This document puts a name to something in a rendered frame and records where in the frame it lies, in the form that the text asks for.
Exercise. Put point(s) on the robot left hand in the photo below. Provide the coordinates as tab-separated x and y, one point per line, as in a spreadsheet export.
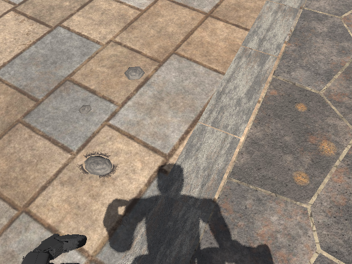
54	246

